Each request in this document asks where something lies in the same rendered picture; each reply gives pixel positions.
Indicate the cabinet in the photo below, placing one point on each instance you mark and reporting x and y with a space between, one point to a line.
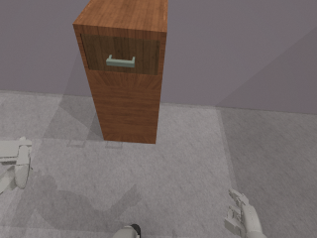
127 104

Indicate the left robot thigh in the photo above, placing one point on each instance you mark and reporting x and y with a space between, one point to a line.
126 233

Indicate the drawer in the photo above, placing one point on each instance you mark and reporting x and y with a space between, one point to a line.
98 49

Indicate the robot left shin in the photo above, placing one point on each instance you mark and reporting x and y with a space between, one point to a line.
129 227

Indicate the handle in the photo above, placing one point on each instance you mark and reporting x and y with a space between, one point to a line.
120 62

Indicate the robot right hand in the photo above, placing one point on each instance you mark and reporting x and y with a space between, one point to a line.
240 222

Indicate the robot left hand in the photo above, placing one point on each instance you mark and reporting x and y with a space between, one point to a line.
15 152

